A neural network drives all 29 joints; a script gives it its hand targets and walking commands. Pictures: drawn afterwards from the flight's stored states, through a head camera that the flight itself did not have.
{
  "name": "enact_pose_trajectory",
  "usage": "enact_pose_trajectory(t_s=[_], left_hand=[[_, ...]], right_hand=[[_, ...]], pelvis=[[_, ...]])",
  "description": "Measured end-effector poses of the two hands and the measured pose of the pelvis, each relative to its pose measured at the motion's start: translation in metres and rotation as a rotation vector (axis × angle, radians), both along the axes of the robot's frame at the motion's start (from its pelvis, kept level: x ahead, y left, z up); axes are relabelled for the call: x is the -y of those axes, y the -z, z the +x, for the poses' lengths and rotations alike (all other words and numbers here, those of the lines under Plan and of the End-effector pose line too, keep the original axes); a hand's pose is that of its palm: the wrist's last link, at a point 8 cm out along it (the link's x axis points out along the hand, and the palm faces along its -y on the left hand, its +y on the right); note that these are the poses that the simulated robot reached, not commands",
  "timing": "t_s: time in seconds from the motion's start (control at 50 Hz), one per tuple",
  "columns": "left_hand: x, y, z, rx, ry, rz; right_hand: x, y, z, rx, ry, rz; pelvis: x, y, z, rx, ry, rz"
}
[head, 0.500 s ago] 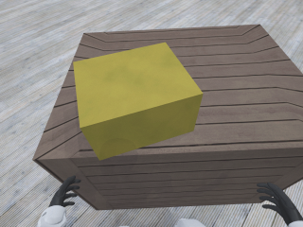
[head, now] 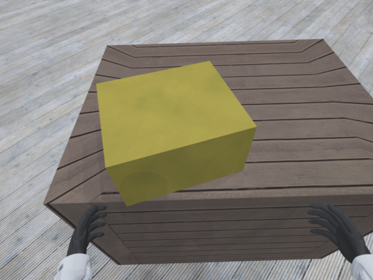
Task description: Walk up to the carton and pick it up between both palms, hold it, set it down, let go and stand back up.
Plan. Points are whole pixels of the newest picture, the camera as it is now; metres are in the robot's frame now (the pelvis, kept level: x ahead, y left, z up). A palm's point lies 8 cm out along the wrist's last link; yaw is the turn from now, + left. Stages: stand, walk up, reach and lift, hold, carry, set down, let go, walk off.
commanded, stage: reach and lift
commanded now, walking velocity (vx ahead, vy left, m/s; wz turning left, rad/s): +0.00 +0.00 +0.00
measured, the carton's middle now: (171, 128) +0.46 +0.06 +0.04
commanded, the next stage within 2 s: none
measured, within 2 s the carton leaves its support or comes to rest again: neither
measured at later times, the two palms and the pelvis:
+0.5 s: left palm (78, 228) +0.20 +0.22 +0.05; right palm (365, 219) +0.21 -0.31 +0.05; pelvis +0.00 +0.00 +0.00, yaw +0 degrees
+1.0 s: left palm (84, 192) +0.26 +0.21 +0.08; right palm (349, 168) +0.29 -0.29 +0.09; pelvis +0.01 +0.00 +0.00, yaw +0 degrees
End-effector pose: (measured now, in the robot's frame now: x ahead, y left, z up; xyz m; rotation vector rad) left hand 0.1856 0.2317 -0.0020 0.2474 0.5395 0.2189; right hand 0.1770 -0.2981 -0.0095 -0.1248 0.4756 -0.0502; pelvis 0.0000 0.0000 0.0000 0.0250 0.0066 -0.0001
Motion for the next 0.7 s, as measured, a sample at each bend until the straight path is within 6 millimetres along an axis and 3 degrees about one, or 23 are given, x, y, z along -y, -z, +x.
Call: enact_pose_trajectory(t_s=[0.46, 0.7], left_hand=[[0.013, -0.056, 0.016, 0.25, -0.032, -0.032], [0.018, -0.071, 0.045, 0.272, -0.028, -0.046]], right_hand=[[0.012, -0.056, 0.025, 0.165, -0.074, 0.059], [0.004, -0.076, 0.063, 0.199, -0.099, 0.097]], pelvis=[[0.0, -0.001, 0.002, -0.005, 0.0, 0.0], [0.0, -0.001, 0.003, -0.009, 0.0, -0.001]])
